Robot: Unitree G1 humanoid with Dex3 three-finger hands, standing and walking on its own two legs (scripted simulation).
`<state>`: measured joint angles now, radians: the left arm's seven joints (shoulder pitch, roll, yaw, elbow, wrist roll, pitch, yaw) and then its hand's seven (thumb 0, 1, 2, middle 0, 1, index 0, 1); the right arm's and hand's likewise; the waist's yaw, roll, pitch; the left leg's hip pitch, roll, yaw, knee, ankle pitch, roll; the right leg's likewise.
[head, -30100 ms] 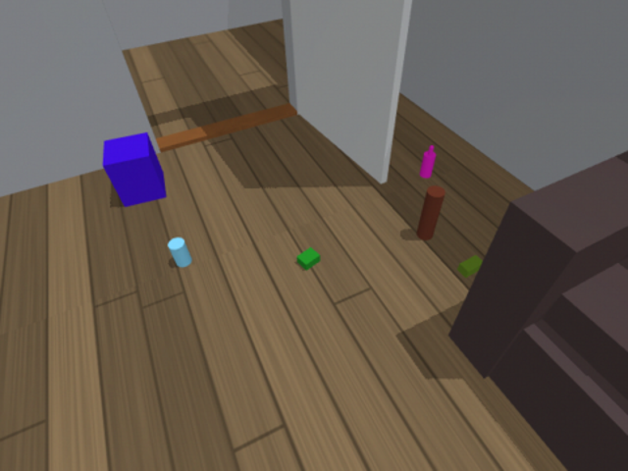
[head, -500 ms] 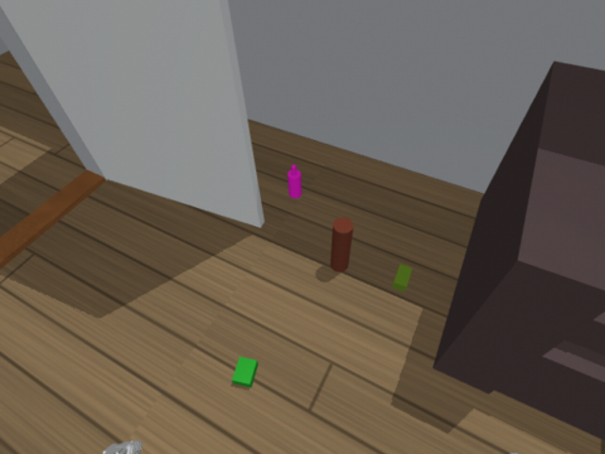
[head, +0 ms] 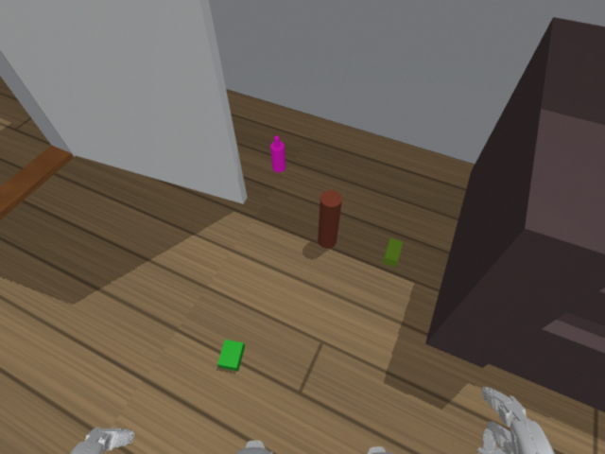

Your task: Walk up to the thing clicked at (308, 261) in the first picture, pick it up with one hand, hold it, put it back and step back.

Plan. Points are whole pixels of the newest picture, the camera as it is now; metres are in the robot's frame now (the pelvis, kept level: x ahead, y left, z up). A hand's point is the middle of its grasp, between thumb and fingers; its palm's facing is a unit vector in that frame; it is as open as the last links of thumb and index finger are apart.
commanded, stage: rise first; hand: left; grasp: from above
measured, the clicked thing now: (231, 355) +0.46 +0.23 -0.69
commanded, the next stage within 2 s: none
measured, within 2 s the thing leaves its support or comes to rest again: neither
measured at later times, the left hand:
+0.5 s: hand out of the picture +0.12 +0.27 -0.17, palm faces -0.18 -0.87 -0.46, open 13.6 cm
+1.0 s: hand (168, 417) +0.25 +0.29 -0.36, palm faces -0.50 -0.45 -0.74, open 13.7 cm
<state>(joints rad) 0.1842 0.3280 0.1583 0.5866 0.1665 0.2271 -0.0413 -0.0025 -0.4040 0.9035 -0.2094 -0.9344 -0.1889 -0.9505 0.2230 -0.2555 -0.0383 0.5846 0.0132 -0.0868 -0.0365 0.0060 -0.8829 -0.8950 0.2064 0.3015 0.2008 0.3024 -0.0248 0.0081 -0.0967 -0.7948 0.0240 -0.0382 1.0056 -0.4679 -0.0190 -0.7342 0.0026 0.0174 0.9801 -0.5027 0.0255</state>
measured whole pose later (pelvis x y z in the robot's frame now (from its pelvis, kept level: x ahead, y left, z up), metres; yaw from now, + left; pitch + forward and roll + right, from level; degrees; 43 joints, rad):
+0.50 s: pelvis -0.02 +0.00 -0.04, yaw +0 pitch +20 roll -3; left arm 0.30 0.35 0.14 0.36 0.23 0.27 -0.03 0.00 -0.42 0.87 -0.18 -0.97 -0.17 -0.98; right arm 0.21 -0.24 -0.02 0.52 0.00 -0.15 -0.05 0.01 -0.84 -0.88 0.21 0.30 0.20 0.30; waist -0.03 0.02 -0.14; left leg -1.05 0.03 -0.06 1.25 -0.54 -0.02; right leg -0.98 0.01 0.00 1.21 -0.58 0.03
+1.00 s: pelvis -0.08 +0.00 -0.23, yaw -3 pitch +33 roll -3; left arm -0.38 0.55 0.16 0.89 0.74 -0.19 0.01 0.00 -0.46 0.92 -0.16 -0.99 -0.15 -1.00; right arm 0.09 -0.29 -0.05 0.67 -0.02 -0.14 0.05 0.00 -0.87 -0.89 0.21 0.30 0.20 0.30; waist -0.03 0.01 -0.17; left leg -1.85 0.02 -0.09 1.91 -0.65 -0.04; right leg -1.78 0.04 0.00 1.90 -0.71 0.03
